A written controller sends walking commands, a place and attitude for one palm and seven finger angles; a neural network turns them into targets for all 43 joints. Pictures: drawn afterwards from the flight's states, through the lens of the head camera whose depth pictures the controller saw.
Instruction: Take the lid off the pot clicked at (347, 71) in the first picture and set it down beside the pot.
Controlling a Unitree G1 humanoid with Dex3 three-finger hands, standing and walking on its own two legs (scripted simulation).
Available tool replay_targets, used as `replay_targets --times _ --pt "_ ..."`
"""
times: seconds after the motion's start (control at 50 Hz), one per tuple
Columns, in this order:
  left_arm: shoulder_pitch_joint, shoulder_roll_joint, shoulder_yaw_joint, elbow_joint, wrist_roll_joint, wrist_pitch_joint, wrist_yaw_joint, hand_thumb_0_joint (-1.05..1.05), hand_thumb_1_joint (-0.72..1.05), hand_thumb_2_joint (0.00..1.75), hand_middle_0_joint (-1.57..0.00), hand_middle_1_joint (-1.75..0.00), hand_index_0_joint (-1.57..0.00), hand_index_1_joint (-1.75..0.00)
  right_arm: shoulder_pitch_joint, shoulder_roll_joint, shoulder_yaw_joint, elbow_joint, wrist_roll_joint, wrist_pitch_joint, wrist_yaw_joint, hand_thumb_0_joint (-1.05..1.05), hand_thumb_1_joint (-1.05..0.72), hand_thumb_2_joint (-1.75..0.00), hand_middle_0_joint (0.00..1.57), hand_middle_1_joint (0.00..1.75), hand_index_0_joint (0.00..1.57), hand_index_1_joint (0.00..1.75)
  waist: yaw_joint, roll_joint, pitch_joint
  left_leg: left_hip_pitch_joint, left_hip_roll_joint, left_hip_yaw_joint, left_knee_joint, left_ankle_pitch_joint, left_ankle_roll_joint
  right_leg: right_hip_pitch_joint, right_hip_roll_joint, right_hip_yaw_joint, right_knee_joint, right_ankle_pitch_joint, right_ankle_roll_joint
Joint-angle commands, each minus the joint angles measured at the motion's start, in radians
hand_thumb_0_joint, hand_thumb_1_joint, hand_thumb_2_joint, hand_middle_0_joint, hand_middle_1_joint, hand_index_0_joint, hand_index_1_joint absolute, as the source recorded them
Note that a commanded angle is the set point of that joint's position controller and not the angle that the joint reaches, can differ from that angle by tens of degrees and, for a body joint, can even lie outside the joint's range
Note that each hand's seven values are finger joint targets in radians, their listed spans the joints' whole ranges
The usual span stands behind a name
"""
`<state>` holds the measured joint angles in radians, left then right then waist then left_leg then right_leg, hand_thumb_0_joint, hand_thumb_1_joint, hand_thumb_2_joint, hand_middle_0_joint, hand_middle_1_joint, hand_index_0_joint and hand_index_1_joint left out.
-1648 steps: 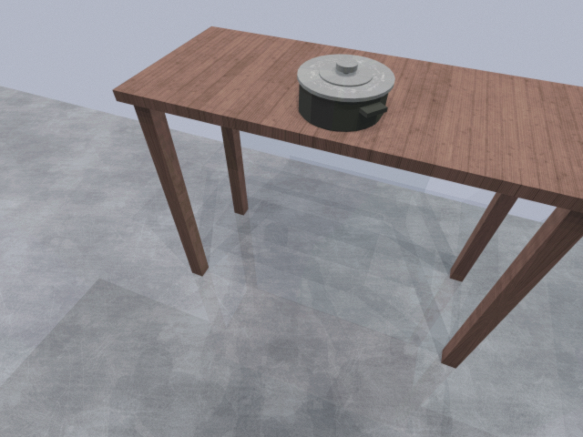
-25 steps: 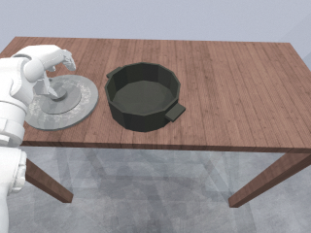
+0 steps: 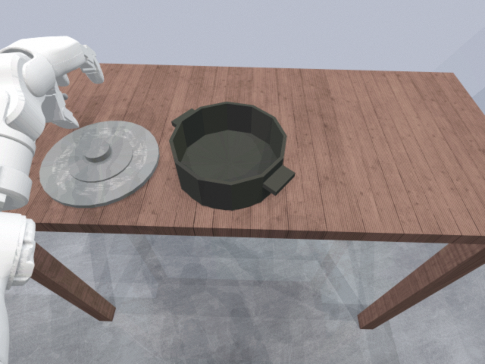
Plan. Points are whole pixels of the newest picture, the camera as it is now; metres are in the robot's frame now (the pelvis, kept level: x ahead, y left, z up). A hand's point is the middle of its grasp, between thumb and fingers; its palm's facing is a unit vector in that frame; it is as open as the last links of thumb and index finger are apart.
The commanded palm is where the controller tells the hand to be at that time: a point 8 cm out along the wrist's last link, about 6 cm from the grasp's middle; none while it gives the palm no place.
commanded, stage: raise the empty hand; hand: left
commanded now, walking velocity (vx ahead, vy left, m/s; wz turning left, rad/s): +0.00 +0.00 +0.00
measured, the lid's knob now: (97, 150) +0.46 +0.27 +0.08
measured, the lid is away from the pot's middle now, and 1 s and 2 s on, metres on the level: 0.24 0.24 0.24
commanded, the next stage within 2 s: draw the hand back to the body in 0.38 s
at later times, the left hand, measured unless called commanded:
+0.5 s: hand (58, 75) +0.45 +0.27 +0.24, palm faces -0.22 -0.04 -0.98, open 11.0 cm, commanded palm +0.43 +0.26 +0.30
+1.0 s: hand (42, 109) +0.40 +0.27 +0.22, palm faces -0.12 -0.19 -0.97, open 11.0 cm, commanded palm +0.35 +0.27 +0.29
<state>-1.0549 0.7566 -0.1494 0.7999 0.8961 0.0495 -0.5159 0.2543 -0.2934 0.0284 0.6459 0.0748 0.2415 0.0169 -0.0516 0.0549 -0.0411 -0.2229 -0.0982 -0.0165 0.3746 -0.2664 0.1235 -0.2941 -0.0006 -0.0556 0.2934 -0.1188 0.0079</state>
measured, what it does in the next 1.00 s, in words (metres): stands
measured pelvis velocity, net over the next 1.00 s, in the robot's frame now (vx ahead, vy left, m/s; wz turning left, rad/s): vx -0.01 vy -0.01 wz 0.01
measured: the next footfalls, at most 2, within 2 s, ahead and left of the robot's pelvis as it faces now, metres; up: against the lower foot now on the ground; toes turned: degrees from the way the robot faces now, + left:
none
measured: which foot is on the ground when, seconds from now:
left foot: down 0.00-1.00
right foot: down 0.00-1.00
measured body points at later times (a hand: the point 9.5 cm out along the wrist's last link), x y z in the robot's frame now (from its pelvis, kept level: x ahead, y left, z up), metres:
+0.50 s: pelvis +0.00 +0.00 +0.00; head +0.04 +0.00 +0.45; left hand +0.46 +0.26 +0.29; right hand +0.10 -0.25 -0.13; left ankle -0.06 +0.03 -0.74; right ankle +0.01 -0.14 -0.74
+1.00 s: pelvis -0.01 -0.01 +0.00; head +0.02 -0.02 +0.45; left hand +0.40 +0.28 +0.28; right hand +0.14 -0.24 -0.11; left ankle -0.06 +0.03 -0.74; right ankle +0.01 -0.14 -0.74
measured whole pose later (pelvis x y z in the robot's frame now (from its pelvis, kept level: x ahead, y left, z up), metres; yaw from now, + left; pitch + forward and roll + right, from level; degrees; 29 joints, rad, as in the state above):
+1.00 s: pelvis -0.01 -0.01 +0.00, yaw +1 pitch +4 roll -2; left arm -0.84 0.76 -0.06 0.45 0.72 0.16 -0.53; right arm 0.21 -0.29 0.04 0.56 0.08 0.21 0.02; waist 0.01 0.07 -0.02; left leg -0.18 -0.10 -0.03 0.39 -0.27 0.12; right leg -0.26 -0.01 -0.06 0.34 -0.14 0.00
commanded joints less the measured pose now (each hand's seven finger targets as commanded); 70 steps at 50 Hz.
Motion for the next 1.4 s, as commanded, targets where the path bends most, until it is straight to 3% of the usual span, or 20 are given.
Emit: replay_targets --times 0.0,0.22,0.28,0.4,0.54,0.62,0.68,0.9,0.94,0.96,1.0,1.02,1.06,1.1,1.12,1.16,1.2,1.24,1.3,1.38 --pt "-0.568 0.281 0.12 -0.278 0.008 0.011 0.031 0.0 -0.15 0.93 -0.5 -0.57 -0.5 -0.57 -0.006 -0.153 -0.05 -0.109 -0.006 -0.032 -0.002 0.0 -0.9 -0.9 0.2 0.3 0.2 0.3 -0.008 0.085 -0.427 0.206 0.078 -0.093 0.018 0.788 -0.128 0.18 0.051 0.019 0.033 0.199 -0.063" --pt "-0.585 0.197 0.045 -0.256 0.015 0.076 0.006 0.0 -0.15 0.93 -0.5 -0.57 -0.5 -0.57 -0.017 -0.157 -0.047 -0.121 0.0 -0.04 0.008 0.0 -0.9 -0.9 0.2 0.3 0.2 0.3 -0.015 0.071 -0.378 0.204 0.085 -0.101 0.023 0.813 -0.145 0.144 0.05 0.012 0.025 0.182 -0.063" --pt "-0.556 0.294 0.127 -0.194 0.03 0.086 0.006 0.0 -0.15 0.93 -0.5 -0.57 -0.5 -0.57 0.003 -0.15 -0.036 -0.122 -0.004 -0.049 -0.001 0.0 -0.9 -0.9 0.2 0.3 0.2 0.3 0.004 0.015 -0.396 0.177 0.079 -0.085 0.019 0.809 -0.128 0.193 0.046 0.018 0.039 0.209 -0.06" --pt "-0.583 0.129 -0.015 -0.229 0.018 0.106 -0.011 0.0 -0.15 0.93 -0.5 -0.57 -0.5 -0.57 -0.028 -0.143 -0.035 -0.125 0.003 -0.043 0.008 0.0 -0.9 -0.9 0.2 0.3 0.2 0.3 -0.019 0.033 -0.317 0.166 0.089 -0.089 -0.005 0.714 -0.131 0.134 0.04 0.008 0.031 0.145 -0.059" --pt "-0.587 0.35 0.175 -0.346 0.029 0.088 0.003 0.0 -0.15 0.93 -0.5 -0.57 -0.5 -0.57 -0.005 -0.146 -0.032 -0.154 -0.012 -0.053 -0.007 0.0 -0.9 -0.9 0.2 0.3 0.2 0.3 0.025 0.04 -0.498 0.184 0.076 -0.086 0.009 0.788 -0.122 0.251 0.036 0.029 0.058 0.227 -0.062" --pt "-0.391 0.167 0.055 -0.308 -0.007 0.097 -0.008 0.0 -0.15 0.93 -0.5 -0.57 -0.5 -0.57 -0.038 -0.144 -0.041 -0.163 0.008 -0.058 0.014 0.0 -0.9 -0.9 0.2 0.3 0.2 0.3 0.015 0.058 -0.355 0.187 0.093 -0.093 0.028 0.836 -0.141 0.162 0.042 0.011 0.043 0.179 -0.057" --pt "-0.341 0.363 0.222 -0.379 -0.008 0.088 -0.003 0.0 -0.15 0.93 -0.5 -0.57 -0.5 -0.57 -0.039 -0.144 -0.027 -0.188 0.002 -0.06 0.009 0.0 -0.9 -0.9 0.2 0.3 0.2 0.3 0.054 -0.001 -0.413 0.131 0.08 -0.066 0.027 0.789 -0.107 0.263 0.03 0.026 0.077 0.238 -0.056" --pt "-0.22 0.254 0.156 -0.487 -0.042 0.117 -0.015 0.0 -0.15 0.93 -0.5 -0.57 -0.5 -0.57 -0.095 -0.124 -0.021 -0.207 0.011 -0.046 0.002 0.0 -0.9 -0.9 0.2 0.3 0.2 0.3 0.04 0.03 -0.291 0.117 0.088 -0.084 0.015 0.666 -0.11 0.183 0.028 0.012 0.058 0.124 -0.059" --pt "-0.26 0.3 0.192 -0.603 -0.041 0.12 -0.013 0.0 -0.15 0.93 -0.5 -0.57 -0.5 -0.57 -0.096 -0.125 -0.024 -0.221 0.007 -0.039 0.001 0.0 -0.9 -0.9 0.2 0.3 0.2 0.3 0.048 0.04 -0.358 0.131 0.086 -0.088 0.017 0.629 -0.106 0.216 0.018 0.028 0.065 0.127 -0.063" --pt "-0.367 -0.044 0.315 -0.709 -0.658 -0.016 0.199 0.0 -0.15 0.93 -0.5 -0.57 -0.5 -0.57 0.024 -0.016 -0.031 -0.251 -0.01 -0.126 -0.018 0.0 -0.9 -0.9 0.2 0.3 0.2 0.3 -0.019 0.007 -0.252 0.314 0.173 -0.134 0.003 0.535 -0.176 0.07 0.016 0.001 0.063 0.069 -0.079" --pt "-0.13 -0.129 0.241 -0.618 -0.72 -0.067 0.348 0.0 -0.15 0.93 -0.5 -0.57 -0.5 -0.57 -0.052 -0.06 -0.014 -0.21 -0.02 -0.175 -0.031 0.0 -0.9 -0.9 0.2 0.3 0.2 0.3 0.001 0.017 -0.144 0.355 0.221 -0.253 -0.078 0.432 -0.197 -0.025 0.026 0.041 0.078 -0.147 -0.077" --pt "-0.07 -0.075 0.344 -0.605 -0.805 -0.075 0.392 0.0 -0.15 0.93 -0.5 -0.57 -0.5 -0.57 -0.064 -0.089 -0.026 -0.203 -0.022 -0.183 -0.041 0.0 -0.9 -0.9 0.2 0.3 0.2 0.3 0.012 -0.028 -0.155 0.33 0.216 -0.231 -0.085 0.351 -0.177 -0.002 0.02 0.053 0.082 -0.156 -0.075" --pt "0.042 0.151 0.583 -0.581 -0.852 -0.097 0.47 0.0 -0.15 0.93 -0.5 -0.57 -0.5 -0.57 -0.048 -0.109 -0.025 -0.168 -0.034 -0.191 -0.056 0.0 -0.9 -0.9 0.2 0.3 0.2 0.3 0.06 -0.092 -0.188 0.191 0.154 -0.085 -0.013 0.432 -0.129 0.179 0.021 0.058 0.042 0.033 -0.077" --pt "-0.029 0.212 0.653 -0.747 -0.893 -0.136 0.507 0.0 -0.09 0.92 -0.48 -0.56 -0.48 -0.56 -0.072 -0.084 -0.022 -0.172 -0.045 -0.199 -0.054 0.0 -0.9 -0.9 0.2 0.3 0.2 0.3 0.073 -0.028 -0.303 0.126 0.113 -0.033 0.015 0.488 -0.131 0.329 0.008 0.074 0.069 0.203 -0.068" --pt "-0.103 0.173 0.615 -0.872 -0.907 -0.17 0.517 0.0 -0.07 0.92 -0.48 -0.55 -0.48 -0.55 -0.093 -0.083 -0.022 -0.17 -0.053 -0.21 -0.05 0.0 -0.9 -0.9 0.2 0.3 0.2 0.3 0.062 0.051 -0.31 0.141 0.121 -0.054 0.002 0.478 -0.151 0.312 0.006 0.063 0.067 0.159 -0.071" --pt "-0.132 -0.094 0.399 -0.96 -0.933 -0.202 0.523 0.0 -0.02 0.92 -0.46 -0.54 -0.46 -0.54 -0.141 -0.053 -0.02 -0.18 -0.039 -0.27 -0.035 0.0 -0.9 -0.9 0.2 0.3 0.2 0.3 0.025 0.184 -0.259 0.27 0.173 -0.111 -0.011 0.585 -0.186 0.162 0.027 0.044 0.078 0.038 -0.065" --pt "0.048 -0.071 0.468 -0.918 -0.945 -0.188 0.551 0.0 0.04 0.92 -0.45 -0.52 -0.45 -0.52 -0.107 -0.067 -0.035 -0.146 -0.047 -0.304 -0.017 0.0 -0.9 -0.9 0.2 0.3 0.2 0.3 0.048 0.265 -0.236 0.337 0.192 -0.11 0.01 0.763 -0.2 0.112 0.036 0.051 0.093 -0.022 -0.07" --pt "0.188 0.057 0.618 -0.894 -0.947 -0.18 0.57 0.0 0.09 0.92 -0.43 -0.51 -0.43 -0.51 -0.086 -0.087 -0.041 -0.126 -0.059 -0.299 -0.01 0.0 -0.9 -0.9 0.2 0.3 0.2 0.3 0.08 0.154 -0.241 0.263 0.173 -0.073 0.037 0.788 -0.179 0.188 0.038 0.044 0.071 0.054 -0.073" --pt "0.292 0.022 0.628 -0.876 -0.969 -0.163 0.562 0.0 0.17 0.92 -0.41 -0.49 -0.41 -0.49 -0.104 -0.08 -0.045 -0.127 -0.046 -0.276 -0.015 0.0 -0.9 -0.9 0.2 0.3 0.2 0.3 0.081 -0.021 -0.241 0.099 0.137 -0.007 0.042 0.65 -0.13 0.349 0.017 0.055 0.082 0.33 -0.061" --pt "0.353 -0.084 0.539 -1.081 -0.99 -0.182 0.55 0.0 0.27 0.92 -0.38 -0.46 -0.38 -0.46 -0.149 -0.069 -0.051 -0.159 -0.029 -0.301 -0.005 0.0 -0.9 -0.9 0.2 0.3 0.2 0.3 0.08 0.044 -0.304 0.184 0.139 -0.011 0.051 0.722 -0.117 0.336 0.009 0.063 0.082 0.365 -0.05"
